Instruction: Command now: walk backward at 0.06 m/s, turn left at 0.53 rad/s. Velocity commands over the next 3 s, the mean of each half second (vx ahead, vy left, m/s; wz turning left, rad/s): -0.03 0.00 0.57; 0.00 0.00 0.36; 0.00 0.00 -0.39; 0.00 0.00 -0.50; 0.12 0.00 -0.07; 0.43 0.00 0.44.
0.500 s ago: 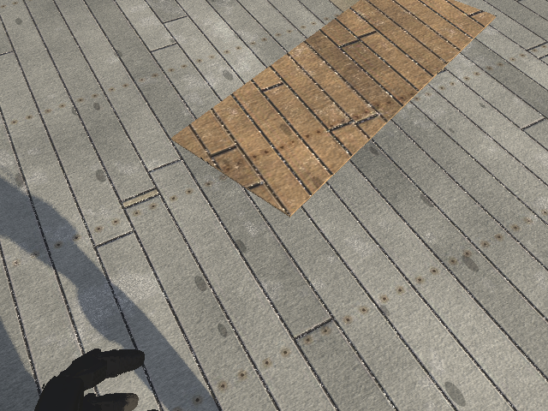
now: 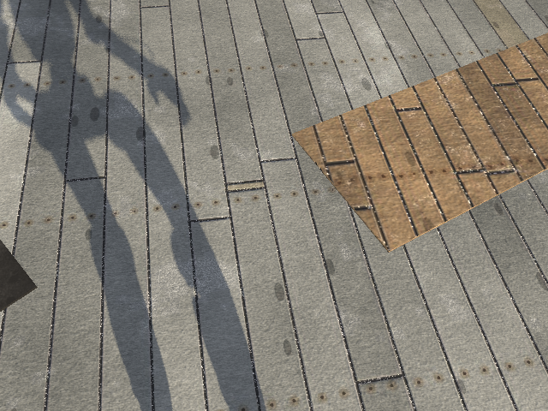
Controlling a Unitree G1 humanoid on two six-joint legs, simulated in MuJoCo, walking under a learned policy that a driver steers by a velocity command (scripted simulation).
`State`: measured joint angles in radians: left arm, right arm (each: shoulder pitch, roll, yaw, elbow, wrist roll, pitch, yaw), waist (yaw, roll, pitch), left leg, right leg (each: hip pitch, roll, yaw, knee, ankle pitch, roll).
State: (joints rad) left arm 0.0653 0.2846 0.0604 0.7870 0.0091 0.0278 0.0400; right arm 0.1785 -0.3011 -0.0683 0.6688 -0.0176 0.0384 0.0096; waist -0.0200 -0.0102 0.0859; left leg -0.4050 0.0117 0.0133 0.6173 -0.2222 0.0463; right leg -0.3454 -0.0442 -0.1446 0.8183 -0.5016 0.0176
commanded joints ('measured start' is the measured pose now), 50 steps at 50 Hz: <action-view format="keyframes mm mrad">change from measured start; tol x16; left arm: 1 -6 116 34 -68 -14 8 -1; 18 234 192 69 43 -2 -27 -26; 22 -44 123 37 -56 14 -50 -6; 50 126 111 16 28 -23 -1 -19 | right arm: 1 61 -232 -61 -67 -13 -37 -11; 33 -78 -79 -26 -139 36 17 -13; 41 81 -249 -64 -115 17 25 -32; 50 -113 -67 3 -27 -14 -53 -26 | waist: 1 -20 157 -256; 16 41 200 -169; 19 23 -280 -87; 39 8 -124 -136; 41 39 308 -244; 50 34 153 -131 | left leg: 1 302 316 -434 -258 620 279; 16 108 120 -491 -340 -179 103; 20 -214 -93 -212 371 -318 -64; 24 -235 -84 -164 634 -148 -115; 29 -296 -12 -90 412 -133 -168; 37 35 -3 34 18 -144 -99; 40 398 39 -61 -279 298 -3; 41 577 314 -375 -208 786 116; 42 431 398 -415 -225 719 285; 50 237 191 -101 -302 332 156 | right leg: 1 -234 62 220 440 -130 17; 17 213 61 203 -450 237 -43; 19 155 -326 653 -620 224 -240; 25 194 -186 296 -542 466 -198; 30 397 -242 261 -519 583 -238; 37 296 -265 177 -448 734 -228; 40 112 -177 67 -233 525 -81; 41 -143 -62 -2 33 -54 26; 42 -176 -24 119 198 -191 56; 50 0 -36 170 17 113 81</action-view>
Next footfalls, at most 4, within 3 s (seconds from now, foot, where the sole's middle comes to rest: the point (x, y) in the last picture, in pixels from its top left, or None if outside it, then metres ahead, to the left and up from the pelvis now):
0.34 right None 0.03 -0.15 -0.76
0.80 left None -0.06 0.10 -0.76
1.28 right None -0.01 -0.12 -0.76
1.82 left None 0.01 0.11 -0.76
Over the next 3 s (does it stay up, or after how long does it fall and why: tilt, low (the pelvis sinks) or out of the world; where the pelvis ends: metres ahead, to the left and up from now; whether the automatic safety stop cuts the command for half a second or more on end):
stays up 0.22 0.02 0.01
